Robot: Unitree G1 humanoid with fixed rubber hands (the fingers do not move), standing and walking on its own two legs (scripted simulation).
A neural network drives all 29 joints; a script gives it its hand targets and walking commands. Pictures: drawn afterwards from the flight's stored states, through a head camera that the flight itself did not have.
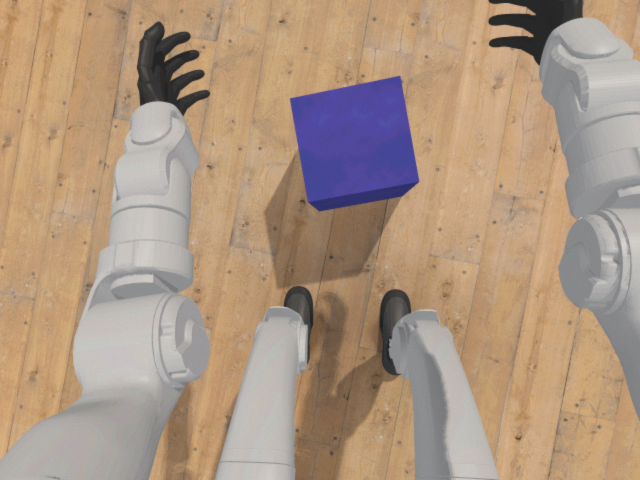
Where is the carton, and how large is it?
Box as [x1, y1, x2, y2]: [290, 76, 418, 210]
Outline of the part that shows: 399,76 290,98 307,200 318,210 401,196 418,181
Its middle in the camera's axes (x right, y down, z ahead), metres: +0.07 -0.18 +0.85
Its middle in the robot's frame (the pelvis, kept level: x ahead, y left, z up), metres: +0.54 +0.01 -0.53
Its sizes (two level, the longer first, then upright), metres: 0.210 0.200 0.250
